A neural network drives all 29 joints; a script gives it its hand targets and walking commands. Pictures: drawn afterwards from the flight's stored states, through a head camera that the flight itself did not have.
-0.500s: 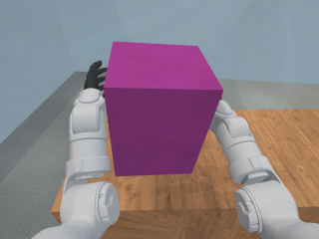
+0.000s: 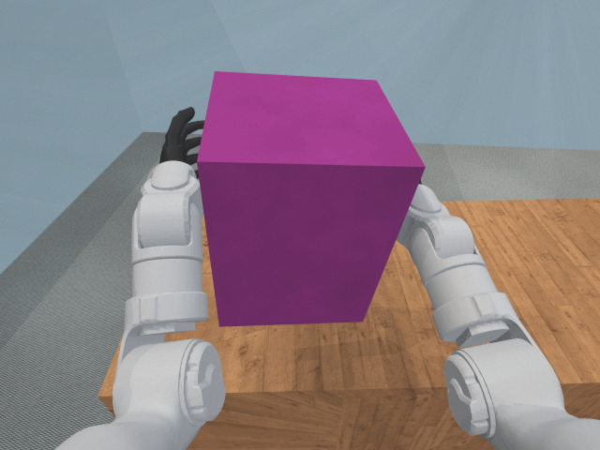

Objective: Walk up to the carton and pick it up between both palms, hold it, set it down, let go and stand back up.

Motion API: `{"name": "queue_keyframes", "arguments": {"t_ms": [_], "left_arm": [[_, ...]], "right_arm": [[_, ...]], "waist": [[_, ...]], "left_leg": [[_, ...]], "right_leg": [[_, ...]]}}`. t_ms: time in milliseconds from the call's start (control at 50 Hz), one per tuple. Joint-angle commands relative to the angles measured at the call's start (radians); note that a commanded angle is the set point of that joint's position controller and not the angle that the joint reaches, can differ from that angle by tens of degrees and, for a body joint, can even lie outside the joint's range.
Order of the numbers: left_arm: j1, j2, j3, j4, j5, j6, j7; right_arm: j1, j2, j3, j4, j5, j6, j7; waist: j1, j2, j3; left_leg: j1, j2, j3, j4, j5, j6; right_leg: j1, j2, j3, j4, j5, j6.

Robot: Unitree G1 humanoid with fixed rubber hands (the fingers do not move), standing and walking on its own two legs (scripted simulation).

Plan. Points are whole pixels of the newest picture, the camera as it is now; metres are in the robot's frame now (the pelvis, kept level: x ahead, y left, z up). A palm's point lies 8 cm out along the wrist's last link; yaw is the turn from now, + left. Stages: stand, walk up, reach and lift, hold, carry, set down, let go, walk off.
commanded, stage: hold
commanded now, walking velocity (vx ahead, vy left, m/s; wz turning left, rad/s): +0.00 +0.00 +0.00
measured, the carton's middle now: (295, 207) +0.36 +0.00 +0.19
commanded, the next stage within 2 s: set down in 0.10 s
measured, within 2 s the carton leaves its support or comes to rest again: neither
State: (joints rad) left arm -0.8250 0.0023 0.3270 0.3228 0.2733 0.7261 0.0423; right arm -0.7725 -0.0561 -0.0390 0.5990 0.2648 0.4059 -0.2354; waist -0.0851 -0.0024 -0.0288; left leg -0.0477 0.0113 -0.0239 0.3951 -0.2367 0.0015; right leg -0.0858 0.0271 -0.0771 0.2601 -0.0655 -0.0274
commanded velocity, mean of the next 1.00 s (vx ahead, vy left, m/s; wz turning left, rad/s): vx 0.00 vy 0.00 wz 0.00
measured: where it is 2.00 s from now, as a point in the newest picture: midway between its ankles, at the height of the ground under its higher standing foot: outside the picture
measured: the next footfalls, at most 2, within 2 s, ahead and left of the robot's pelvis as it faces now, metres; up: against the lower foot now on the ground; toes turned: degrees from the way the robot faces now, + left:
none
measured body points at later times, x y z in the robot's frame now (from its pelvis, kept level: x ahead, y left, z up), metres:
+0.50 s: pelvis +0.01 +0.01 +0.00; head -0.04 +0.02 +0.45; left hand +0.42 +0.15 +0.23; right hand +0.39 -0.14 +0.17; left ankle -0.01 +0.11 -0.75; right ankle +0.06 -0.10 -0.75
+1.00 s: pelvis +0.03 +0.03 +0.00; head +0.00 +0.07 +0.45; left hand +0.43 +0.14 +0.18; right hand +0.39 -0.14 +0.13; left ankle -0.01 +0.11 -0.75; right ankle +0.06 -0.10 -0.75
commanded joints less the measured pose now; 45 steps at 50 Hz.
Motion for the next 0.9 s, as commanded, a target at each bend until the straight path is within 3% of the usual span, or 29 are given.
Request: {"name": "queue_keyframes", "arguments": {"t_ms": [0,20,40,60,100,140,160,240,280,300,360,380,400,440,460,540,560,580,620,640,680,700,720,740,760,800,840,860,880], "left_arm": [[-0.596,-0.679,-0.388,0.041,-0.082,-0.018,-0.133],[-0.614,-0.679,-0.396,0.003,-0.091,-0.028,-0.132],[-0.601,-0.69,-0.4,0.052,-0.093,-0.022,-0.135],[-0.625,-0.703,-0.408,0.003,-0.099,-0.029,-0.133],[-0.597,-0.739,-0.472,-0.039,-0.138,-0.028,-0.131],[-0.618,-0.728,-0.466,-0.057,-0.14,-0.052,-0.146],[-0.623,-0.712,-0.442,-0.025,-0.124,-0.049,-0.153],[-0.641,-0.692,-0.386,-0.005,-0.08,-0.097,-0.17],[-0.639,-0.668,-0.355,0.098,-0.058,-0.129,-0.195],[-0.585,-0.651,-0.318,0.145,-0.027,-0.145,-0.211],[-0.506,-0.633,-0.3,0.197,-0.01,-0.193,-0.235],[-0.517,-0.615,-0.272,0.161,0.004,-0.204,-0.243],[-0.477,-0.62,-0.28,0.197,0.003,-0.213,-0.252],[-0.425,-0.629,-0.294,0.16,0.006,-0.222,-0.257],[-0.441,-0.638,-0.309,0.137,0.001,-0.234,-0.252],[-0.433,-0.71,-0.462,0.005,-0.049,-0.263,-0.209],[-0.409,-0.731,-0.504,-0.036,-0.063,-0.272,-0.191],[-0.414,-0.753,-0.551,-0.07,-0.074,-0.273,-0.178],[-0.386,-0.751,-0.587,-0.052,-0.083,-0.281,-0.155],[-0.361,-0.755,-0.609,-0.081,-0.08,-0.27,-0.15],[-0.315,-0.74,-0.606,-0.093,-0.072,-0.253,-0.144],[-0.343,-0.754,-0.641,-0.093,-0.07,-0.251,-0.144],[-0.367,-0.753,-0.656,-0.125,-0.079,-0.256,-0.14],[-0.346,-0.743,-0.629,-0.068,-0.061,-0.245,-0.142],[-0.328,-0.733,-0.605,-0.054,-0.048,-0.236,-0.146],[-0.321,-0.738,-0.62,-0.097,-0.052,-0.224,-0.15],[-0.296,-0.737,-0.581,-0.018,-0.036,-0.214,-0.157],[-0.266,-0.748,-0.586,-0.017,-0.035,-0.212,-0.152],[-0.299,-0.764,-0.61,-0.046,-0.045,-0.219,-0.146]], "right_arm": [[-0.964,0.697,0.345,-0.286,0.065,-0.059,0.086],[-1.014,0.732,0.374,-0.354,0.08,-0.074,0.088],[-0.996,0.709,0.349,-0.315,0.084,-0.069,0.087],[-0.995,0.722,0.357,-0.327,0.074,-0.077,0.09],[-0.98,0.681,0.419,-0.404,0.064,-0.082,0.083],[-0.985,0.686,0.39,-0.406,0.031,-0.106,0.08],[-0.973,0.655,0.335,-0.346,0.011,-0.094,0.079],[-0.973,0.673,0.297,-0.362,-0.063,-0.17,0.103],[-0.923,0.659,0.221,-0.277,-0.144,-0.215,0.113],[-0.91,0.669,0.201,-0.276,-0.164,-0.245,0.123],[-0.804,0.647,0.177,-0.203,-0.22,-0.299,0.129],[-0.799,0.663,0.188,-0.213,-0.23,-0.317,0.135],[-0.781,0.645,0.19,-0.18,-0.229,-0.33,0.131],[-0.786,0.615,0.238,-0.255,-0.212,-0.374,0.13],[-0.791,0.612,0.232,-0.252,-0.215,-0.395,0.132],[-0.841,0.597,0.362,-0.406,-0.139,-0.47,0.129],[-0.831,0.584,0.389,-0.42,-0.123,-0.481,0.129],[-0.823,0.572,0.399,-0.449,-0.105,-0.492,0.125],[-0.785,0.556,0.396,-0.449,-0.11,-0.49,0.12],[-0.795,0.554,0.415,-0.517,-0.1,-0.494,0.118],[-0.686,0.56,0.408,-0.436,-0.1,-0.46,0.119],[-0.702,0.541,0.389,-0.404,-0.105,-0.456,0.119],[-0.722,0.537,0.38,-0.42,-0.102,-0.466,0.118],[-0.673,0.523,0.347,-0.354,-0.118,-0.443,0.125],[-0.683,0.521,0.328,-0.344,-0.121,-0.443,0.132],[-0.642,0.524,0.341,-0.371,-0.106,-0.446,0.131],[-0.671,0.515,0.313,-0.339,-0.119,-0.445,0.136],[-0.696,0.513,0.331,-0.358,-0.1,-0.446,0.134],[-0.705,0.517,0.314,-0.34,-0.106,-0.455,0.14]], "waist": [[0.031,0.015,-0.291],[0.042,-0.001,-0.386],[0.016,0.027,-0.322],[0.027,0.022,-0.358],[0.009,0.014,-0.422],[-0.005,0.039,-0.421],[-0.028,0.037,-0.349],[-0.01,0.044,-0.351],[-0.029,0.015,-0.256],[-0.008,0.014,-0.238],[-0.03,-0.023,-0.203],[-0.012,-0.039,-0.238],[-0.021,-0.03,-0.219],[0.0,-0.046,-0.254],[0.003,-0.035,-0.24],[0.003,-0.007,-0.385],[0.007,0.012,-0.413],[-0.009,0.032,-0.449],[-0.033,0.019,-0.407],[-0.019,0.026,-0.423],[-0.029,0.007,-0.366],[-0.058,0.022,-0.371],[-0.047,0.052,-0.402],[-0.071,0.058,-0.33],[-0.047,0.07,-0.281],[-0.053,0.077,-0.311],[-0.06,0.089,-0.28],[-0.045,0.087,-0.275],[-0.062,0.119,-0.311]], "left_leg": [[-0.167,-0.045,0.011,-0.119,0.115,-0.006],[-0.151,-0.049,0.021,-0.114,0.137,-0.001],[-0.152,-0.047,0.023,-0.113,0.126,-0.009],[-0.133,-0.054,0.019,-0.107,0.165,-0.007],[-0.076,-0.071,0.029,-0.08,0.248,-0.005],[-0.059,-0.072,0.028,-0.065,0.253,-0.014],[-0.089,-0.072,0.023,-0.086,0.188,-0.009],[-0.094,-0.072,0.032,-0.113,0.091,0.001],[-0.135,-0.066,0.03,-0.137,-0.023,0.01],[-0.136,-0.067,0.041,-0.136,-0.024,0.009],[-0.123,-0.07,0.044,-0.145,-0.007,0.021],[-0.101,-0.065,0.053,-0.145,0.019,0.021],[-0.089,-0.066,0.055,-0.145,0.043,0.016],[-0.067,-0.062,0.057,-0.128,0.142,0.013],[-0.069,-0.06,0.054,-0.123,0.151,0.007],[0.034,-0.054,0.036,-0.063,0.386,-0.03],[0.086,-0.042,0.02,-0.038,0.506,-0.044],[0.126,-0.044,0.017,-0.011,0.575,-0.056],[0.13,-0.03,0.003,0.002,0.543,-0.063],[0.123,-0.035,0.003,0.004,0.548,-0.063],[0.125,-0.026,-0.005,-0.003,0.538,-0.069],[0.122,-0.023,-0.013,-0.01,0.496,-0.075],[0.148,-0.021,-0.008,0.003,0.531,-0.092],[0.126,-0.018,-0.01,-0.017,0.465,-0.087],[0.096,-0.025,0.005,-0.035,0.421,-0.083],[0.105,-0.025,0.005,-0.036,0.463,-0.09],[0.108,-0.025,0.01,-0.034,0.471,-0.093],[0.119,-0.015,0.002,-0.026,0.522,-0.098],[0.153,-0.006,-0.011,-0.018,0.583,-0.113]], "right_leg": [[0.277,0.027,0.043,0.021,0.004,0.044],[0.314,0.029,0.043,0.023,0.04,0.05],[0.291,0.029,0.047,0.017,0.026,0.041],[0.298,0.038,0.034,0.021,0.055,0.046],[0.381,0.032,0.015,0.003,0.141,0.044],[0.388,0.025,0.02,0.006,0.14,0.048],[0.346,0.021,0.02,-0.012,0.069,0.038],[0.343,0.014,0.008,-0.01,0.002,0.045],[0.309,-0.005,-0.007,-0.021,-0.095,0.059],[0.306,-0.004,-0.013,-0.02,-0.109,0.055],[0.339,-0.015,-0.033,-0.024,-0.055,0.071],[0.374,-0.01,-0.032,-0.018,-0.005,0.068],[0.383,-0.013,-0.034,-0.018,0.029,0.066],[0.427,-0.005,-0.038,-0.001,0.154,0.067],[0.412,-0.001,-0.041,-0.006,0.127,0.071],[0.428,0.021,-0.052,0.005,0.271,0.057],[0.397,0.034,-0.058,0.002,0.29,0.048],[0.381,0.046,-0.06,0.001,0.311,0.047],[0.32,0.046,-0.059,-0.015,0.262,0.033],[0.334,0.05,-0.069,-0.011,0.283,0.029],[0.346,0.045,-0.051,-0.016,0.284,0.024],[0.321,0.041,-0.051,-0.017,0.239,0.022],[0.314,0.047,-0.056,-0.011,0.231,0.02],[0.271,0.043,-0.052,-0.02,0.167,0.018],[0.272,0.038,-0.052,-0.028,0.133,0.014],[0.31,0.037,-0.046,-0.029,0.182,0.011],[0.291,0.039,-0.048,-0.029,0.182,0.01],[0.269,0.043,-0.045,-0.029,0.172,0.009],[0.253,0.046,-0.047,-0.033,0.159,0.011]]}}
